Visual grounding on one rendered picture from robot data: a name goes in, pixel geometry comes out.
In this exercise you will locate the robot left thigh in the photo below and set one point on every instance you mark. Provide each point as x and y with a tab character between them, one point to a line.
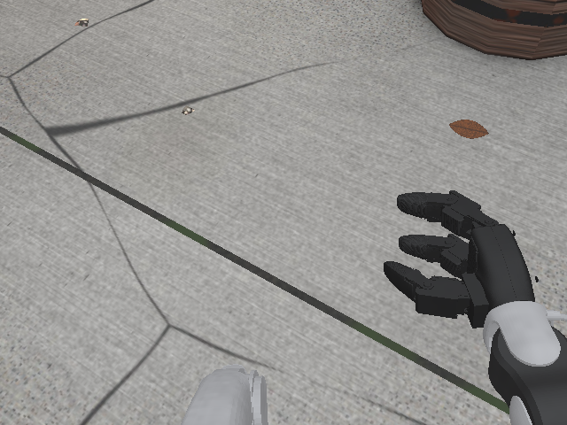
229	397

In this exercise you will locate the right robot hand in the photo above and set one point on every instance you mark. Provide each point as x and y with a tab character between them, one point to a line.
491	265

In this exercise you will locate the right robot forearm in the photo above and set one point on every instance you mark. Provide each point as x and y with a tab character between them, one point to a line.
528	363

